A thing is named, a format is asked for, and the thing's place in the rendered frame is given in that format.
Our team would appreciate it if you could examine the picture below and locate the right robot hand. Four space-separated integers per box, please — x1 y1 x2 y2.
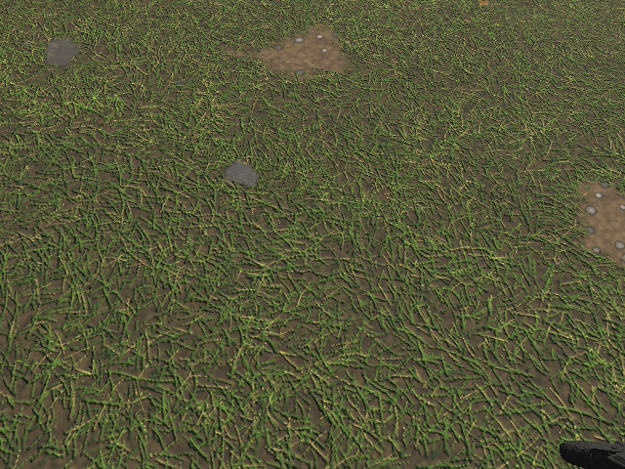
560 441 625 469

